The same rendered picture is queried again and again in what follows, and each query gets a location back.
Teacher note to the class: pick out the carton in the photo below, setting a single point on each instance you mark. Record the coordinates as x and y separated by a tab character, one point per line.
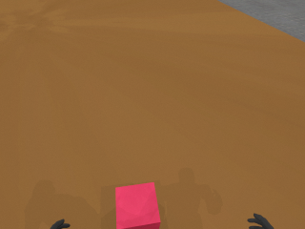
136	207

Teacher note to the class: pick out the robot right hand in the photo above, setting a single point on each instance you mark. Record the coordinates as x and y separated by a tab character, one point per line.
261	221

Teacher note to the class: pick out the robot left hand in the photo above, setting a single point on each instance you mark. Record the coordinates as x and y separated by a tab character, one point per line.
60	224

